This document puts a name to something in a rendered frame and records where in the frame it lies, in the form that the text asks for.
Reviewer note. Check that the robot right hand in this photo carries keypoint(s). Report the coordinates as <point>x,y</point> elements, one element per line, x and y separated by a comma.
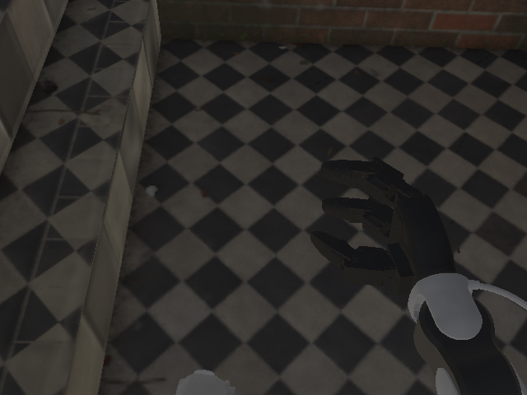
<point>418,244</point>

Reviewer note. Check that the left robot shin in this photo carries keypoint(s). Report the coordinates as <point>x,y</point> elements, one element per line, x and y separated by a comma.
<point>198,371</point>

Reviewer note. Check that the robot right forearm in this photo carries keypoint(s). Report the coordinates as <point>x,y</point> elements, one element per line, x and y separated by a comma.
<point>455,335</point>

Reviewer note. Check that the robot left thigh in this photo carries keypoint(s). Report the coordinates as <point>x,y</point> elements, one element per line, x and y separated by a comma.
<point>205,384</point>

